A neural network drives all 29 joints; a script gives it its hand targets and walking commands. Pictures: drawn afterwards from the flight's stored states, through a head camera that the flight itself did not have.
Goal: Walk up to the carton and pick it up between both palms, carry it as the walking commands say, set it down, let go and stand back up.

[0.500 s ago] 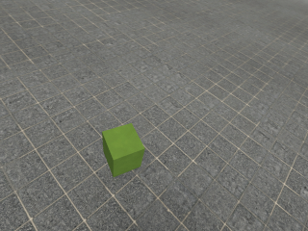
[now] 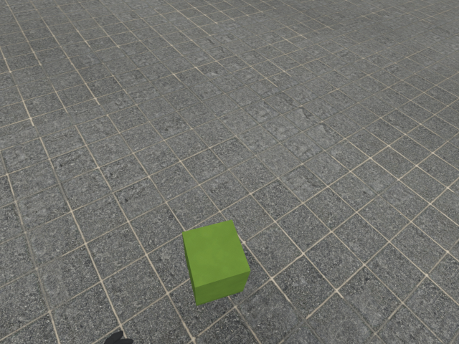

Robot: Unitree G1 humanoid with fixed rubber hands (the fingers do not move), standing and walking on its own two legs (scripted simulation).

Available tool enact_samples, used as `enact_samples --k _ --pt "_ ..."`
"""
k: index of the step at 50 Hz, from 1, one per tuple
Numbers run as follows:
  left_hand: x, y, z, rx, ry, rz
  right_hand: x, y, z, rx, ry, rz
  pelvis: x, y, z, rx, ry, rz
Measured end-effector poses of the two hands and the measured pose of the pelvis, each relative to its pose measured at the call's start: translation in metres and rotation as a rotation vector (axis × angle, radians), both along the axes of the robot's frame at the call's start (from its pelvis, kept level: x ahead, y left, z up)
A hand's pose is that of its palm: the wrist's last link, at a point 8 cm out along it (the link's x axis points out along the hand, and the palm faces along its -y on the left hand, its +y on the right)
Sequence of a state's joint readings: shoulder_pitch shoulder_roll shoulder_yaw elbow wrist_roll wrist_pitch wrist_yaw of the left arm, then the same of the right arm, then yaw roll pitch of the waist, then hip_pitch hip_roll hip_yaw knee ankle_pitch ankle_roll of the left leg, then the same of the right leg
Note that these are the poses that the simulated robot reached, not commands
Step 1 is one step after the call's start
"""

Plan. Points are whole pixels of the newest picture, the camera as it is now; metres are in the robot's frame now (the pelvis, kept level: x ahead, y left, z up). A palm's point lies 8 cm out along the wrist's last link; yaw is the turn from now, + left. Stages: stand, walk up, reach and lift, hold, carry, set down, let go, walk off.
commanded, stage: walk up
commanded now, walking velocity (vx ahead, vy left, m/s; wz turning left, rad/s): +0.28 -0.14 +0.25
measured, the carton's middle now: (214, 263) +0.50 -0.03 -0.62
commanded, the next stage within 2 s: none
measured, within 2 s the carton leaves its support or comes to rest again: neither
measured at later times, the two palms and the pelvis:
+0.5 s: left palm (95, 325) +0.21 +0.22 -0.11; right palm (322, 281) +0.26 -0.23 -0.13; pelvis +0.17 -0.02 +0.02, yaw +3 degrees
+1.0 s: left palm (107, 320) +0.22 +0.20 -0.12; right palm (340, 283) +0.25 -0.26 -0.12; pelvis +0.21 -0.02 +0.02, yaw +1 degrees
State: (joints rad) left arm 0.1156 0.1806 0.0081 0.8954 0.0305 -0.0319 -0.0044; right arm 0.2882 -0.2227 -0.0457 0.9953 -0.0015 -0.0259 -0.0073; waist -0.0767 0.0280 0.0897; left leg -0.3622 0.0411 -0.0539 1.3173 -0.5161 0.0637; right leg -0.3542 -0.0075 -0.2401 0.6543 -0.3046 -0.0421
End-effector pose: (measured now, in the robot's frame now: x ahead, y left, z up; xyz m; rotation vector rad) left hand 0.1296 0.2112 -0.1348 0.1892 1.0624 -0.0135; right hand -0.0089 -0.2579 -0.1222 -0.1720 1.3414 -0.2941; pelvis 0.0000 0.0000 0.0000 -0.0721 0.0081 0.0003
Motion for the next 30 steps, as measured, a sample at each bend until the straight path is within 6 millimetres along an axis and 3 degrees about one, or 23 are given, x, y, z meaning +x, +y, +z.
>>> enact_samples --k 6,8,10,12,15,19,24,30 --pt "-0.05 0.027 -0.005 0.034 0.201 0.18 0.16 0.012 0.019 0.014 -0.2 0.183 0.051 0.0 0.009 0.016 -0.021 0.04" --pt "-0.059 0.035 -0.013 0.039 0.258 0.22 0.199 0.019 0.018 0.009 -0.253 0.228 0.071 0.005 0.002 0.02 -0.026 0.04" --pt "-0.059 0.042 -0.018 0.046 0.303 0.246 0.224 0.023 0.016 0.004 -0.28 0.243 0.089 0.006 -0.002 0.041 -0.026 0.027" --pt "-0.049 0.045 -0.015 0.053 0.325 0.262 0.238 0.024 0.015 0.011 -0.274 0.239 0.104 0.005 -0.001 0.06 -0.025 0.021" --pt "-0.017 0.043 -0.003 0.065 0.298 0.27 0.248 0.025 0.013 0.027 -0.23 0.228 0.123 0.001 0.007 0.074 -0.031 0.051" --pt "0.032 0.031 0.013 0.095 0.202 0.232 0.258 0.027 -0.003 0.093 -0.169 0.202 0.144 -0.008 0.01 0.094 -0.037 0.055" --pt "0.073 0.012 0.026 0.103 0.176 0.211 0.267 0.031 -0.011 0.159 -0.131 0.173 0.168 -0.016 0.016 0.091 -0.024 0.05" --pt "0.122 -0.004 0.028 0.079 0.109 0.187 0.272 0.008 -0.002 0.117 -0.099 0.147 0.195 -0.024 0.021 0.092 -0.006 0.038"
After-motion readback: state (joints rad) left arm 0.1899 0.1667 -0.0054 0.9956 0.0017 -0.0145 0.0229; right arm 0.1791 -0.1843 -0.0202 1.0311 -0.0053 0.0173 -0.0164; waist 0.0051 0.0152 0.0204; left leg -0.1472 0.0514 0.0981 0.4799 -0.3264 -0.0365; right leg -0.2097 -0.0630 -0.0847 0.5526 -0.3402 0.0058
